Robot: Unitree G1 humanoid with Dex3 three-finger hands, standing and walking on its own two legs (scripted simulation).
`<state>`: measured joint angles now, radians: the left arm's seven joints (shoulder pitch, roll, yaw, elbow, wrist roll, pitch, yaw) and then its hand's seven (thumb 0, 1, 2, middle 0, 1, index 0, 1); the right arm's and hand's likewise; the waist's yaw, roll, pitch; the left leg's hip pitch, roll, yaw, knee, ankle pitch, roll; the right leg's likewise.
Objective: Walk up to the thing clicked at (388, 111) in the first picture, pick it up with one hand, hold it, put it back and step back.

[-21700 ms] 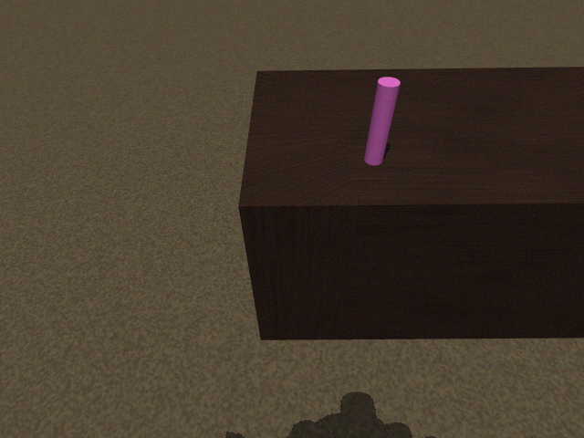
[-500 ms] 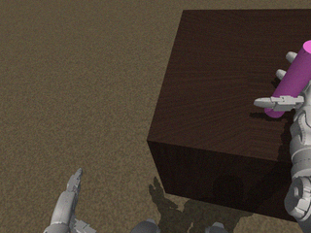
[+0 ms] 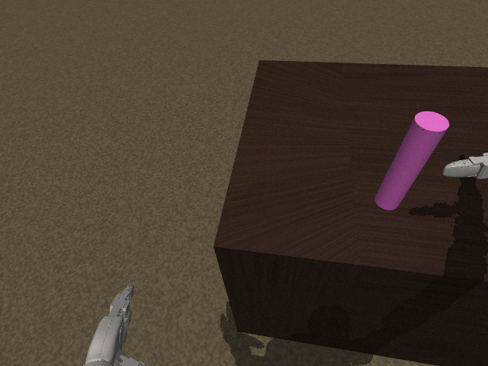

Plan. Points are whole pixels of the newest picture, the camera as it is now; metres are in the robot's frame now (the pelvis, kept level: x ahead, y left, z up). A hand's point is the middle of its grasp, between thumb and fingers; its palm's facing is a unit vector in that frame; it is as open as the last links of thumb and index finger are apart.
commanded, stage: sink last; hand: right
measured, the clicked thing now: (405, 167) +0.48 -0.21 +0.07
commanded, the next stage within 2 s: home in 1.20 s
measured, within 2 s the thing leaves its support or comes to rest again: neither
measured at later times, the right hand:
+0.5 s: hand out of the picture +0.33 -0.33 +0.12, palm faces +0.41 +0.84 -0.36, open 17.4 cm
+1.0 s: hand out of the picture +0.15 -0.24 +0.11, palm faces +0.40 +0.84 -0.37, open 17.5 cm
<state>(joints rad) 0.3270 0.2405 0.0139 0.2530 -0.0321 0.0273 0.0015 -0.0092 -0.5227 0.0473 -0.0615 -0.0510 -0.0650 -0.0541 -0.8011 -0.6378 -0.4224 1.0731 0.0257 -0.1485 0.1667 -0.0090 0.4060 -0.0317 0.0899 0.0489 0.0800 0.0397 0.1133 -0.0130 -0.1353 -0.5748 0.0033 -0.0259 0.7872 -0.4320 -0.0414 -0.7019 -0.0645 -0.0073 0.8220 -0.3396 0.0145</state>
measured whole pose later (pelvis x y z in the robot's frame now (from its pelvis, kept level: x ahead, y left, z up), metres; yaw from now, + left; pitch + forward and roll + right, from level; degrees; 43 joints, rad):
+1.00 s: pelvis -0.01 +0.02 +0.03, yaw -3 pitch -2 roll -1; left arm 0.32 0.23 0.16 0.45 -0.03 -0.03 0.08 -0.01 -0.50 0.05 -0.06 -0.05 -0.06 -0.05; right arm 0.51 -0.28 -0.27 -0.16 0.07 -0.16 -0.03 -0.01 0.57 -0.04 0.06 0.07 0.07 0.06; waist -0.05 -0.05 -0.01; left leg -0.22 0.03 0.02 0.61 -0.37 -0.01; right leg -0.32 -0.03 0.03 0.56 -0.21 0.04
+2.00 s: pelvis +0.00 +0.02 +0.04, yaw -2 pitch -1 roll +0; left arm 0.18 0.18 -0.01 0.65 0.00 -0.06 0.07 0.01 0.87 0.89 -0.20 -0.30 -0.20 -0.30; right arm 0.21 -0.17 -0.02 0.60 0.01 -0.13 -0.05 -0.01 0.53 -0.05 0.06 0.06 0.06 0.05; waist 0.00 0.01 0.03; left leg -0.15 0.02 -0.01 0.48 -0.31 -0.01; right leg -0.25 -0.05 0.00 0.45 -0.18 0.04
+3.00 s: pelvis -0.02 +0.00 +0.04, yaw +0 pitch -4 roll +0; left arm 0.16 0.36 0.00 1.13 0.02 0.01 -0.02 0.01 0.90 0.90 -0.20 -0.30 -0.21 -0.30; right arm 0.21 -0.36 0.03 1.09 -0.02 -0.01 0.01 0.00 0.52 -0.06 0.06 0.06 0.06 0.05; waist 0.01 -0.01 0.03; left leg -0.08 0.04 -0.04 0.38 -0.24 -0.04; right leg -0.18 -0.03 -0.04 0.39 -0.14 0.01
